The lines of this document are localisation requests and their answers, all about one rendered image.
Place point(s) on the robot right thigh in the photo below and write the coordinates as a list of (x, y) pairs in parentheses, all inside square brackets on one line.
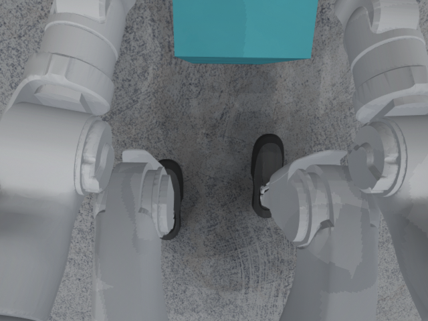
[(336, 276)]

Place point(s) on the carton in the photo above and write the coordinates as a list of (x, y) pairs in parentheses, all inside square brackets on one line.
[(243, 31)]

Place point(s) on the left robot forearm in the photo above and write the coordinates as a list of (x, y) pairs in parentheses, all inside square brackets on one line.
[(74, 67)]

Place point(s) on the right robot upper arm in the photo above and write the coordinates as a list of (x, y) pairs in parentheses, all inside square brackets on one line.
[(389, 159)]

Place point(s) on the right robot forearm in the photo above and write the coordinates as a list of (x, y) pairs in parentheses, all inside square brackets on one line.
[(387, 56)]

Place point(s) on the robot left thigh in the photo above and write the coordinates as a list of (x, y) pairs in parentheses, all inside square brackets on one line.
[(126, 268)]

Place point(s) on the left robot upper arm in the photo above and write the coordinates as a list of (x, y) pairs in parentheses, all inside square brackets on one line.
[(50, 159)]

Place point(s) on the robot thigh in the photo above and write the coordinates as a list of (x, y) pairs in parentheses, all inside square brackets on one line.
[(336, 276), (126, 268)]

